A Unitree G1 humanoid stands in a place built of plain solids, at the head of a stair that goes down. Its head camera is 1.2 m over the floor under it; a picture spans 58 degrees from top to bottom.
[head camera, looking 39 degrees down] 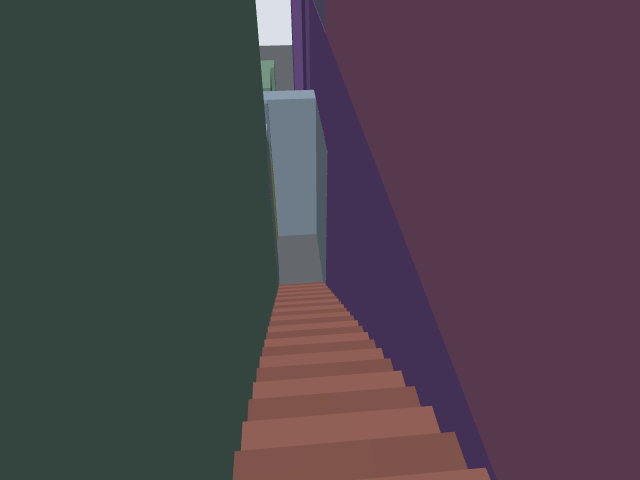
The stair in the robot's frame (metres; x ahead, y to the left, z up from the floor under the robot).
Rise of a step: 0.18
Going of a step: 0.22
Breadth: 1.10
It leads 5 degrees to the left of straight ahead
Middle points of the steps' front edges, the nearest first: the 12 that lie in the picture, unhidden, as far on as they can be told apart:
0.85 -0.11 -0.54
1.08 -0.09 -0.73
1.30 -0.07 -0.91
1.52 -0.05 -1.09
1.74 -0.03 -1.27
1.96 -0.01 -1.46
2.18 0.01 -1.64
2.40 0.03 -1.82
2.63 0.05 -2.00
2.85 0.07 -2.18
3.07 0.09 -2.36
3.29 0.11 -2.55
